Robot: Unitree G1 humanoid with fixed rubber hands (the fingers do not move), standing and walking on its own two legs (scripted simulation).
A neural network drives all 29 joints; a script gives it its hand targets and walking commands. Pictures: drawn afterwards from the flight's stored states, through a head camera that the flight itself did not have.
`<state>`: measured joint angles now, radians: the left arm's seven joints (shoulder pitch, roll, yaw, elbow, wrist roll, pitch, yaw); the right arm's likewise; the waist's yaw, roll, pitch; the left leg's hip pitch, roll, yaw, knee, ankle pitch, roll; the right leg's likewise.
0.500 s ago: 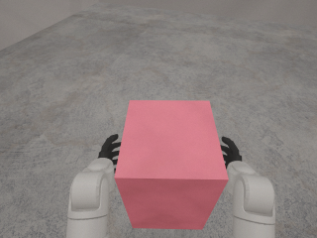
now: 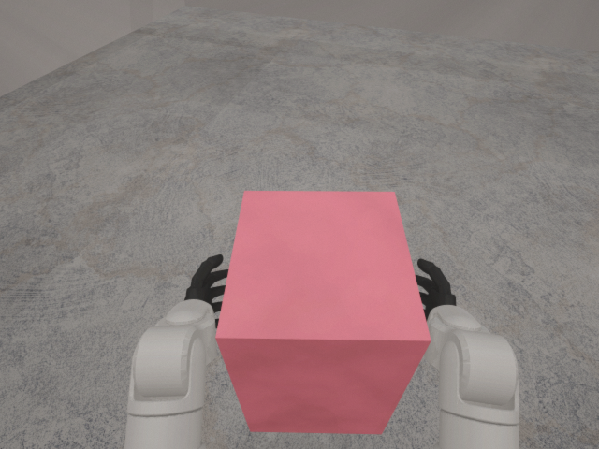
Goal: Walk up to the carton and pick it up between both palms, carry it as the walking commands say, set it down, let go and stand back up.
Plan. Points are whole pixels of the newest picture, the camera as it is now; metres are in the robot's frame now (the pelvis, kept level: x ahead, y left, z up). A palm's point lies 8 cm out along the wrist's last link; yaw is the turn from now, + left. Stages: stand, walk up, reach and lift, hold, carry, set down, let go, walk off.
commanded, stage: carry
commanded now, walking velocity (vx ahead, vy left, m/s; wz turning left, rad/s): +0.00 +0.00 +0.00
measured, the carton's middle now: (317, 320) +0.31 -0.01 +0.02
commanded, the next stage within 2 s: hold in 0.24 s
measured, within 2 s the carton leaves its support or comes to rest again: neither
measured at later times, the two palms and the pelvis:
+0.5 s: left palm (213, 313) +0.29 +0.13 +0.06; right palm (436, 320) +0.29 -0.16 +0.06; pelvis +0.00 -0.01 +0.01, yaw +1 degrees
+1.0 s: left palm (207, 318) +0.30 +0.15 +0.03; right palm (414, 321) +0.31 -0.14 +0.03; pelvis +0.00 +0.00 +0.00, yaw +0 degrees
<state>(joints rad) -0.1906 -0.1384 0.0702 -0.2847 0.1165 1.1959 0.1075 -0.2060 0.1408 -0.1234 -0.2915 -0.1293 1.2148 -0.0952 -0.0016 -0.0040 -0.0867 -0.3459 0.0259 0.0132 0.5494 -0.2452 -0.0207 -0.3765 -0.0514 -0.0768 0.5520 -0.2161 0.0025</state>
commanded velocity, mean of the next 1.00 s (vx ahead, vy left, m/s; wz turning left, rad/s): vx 0.00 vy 0.00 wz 0.00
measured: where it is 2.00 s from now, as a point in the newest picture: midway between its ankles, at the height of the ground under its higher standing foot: outside the picture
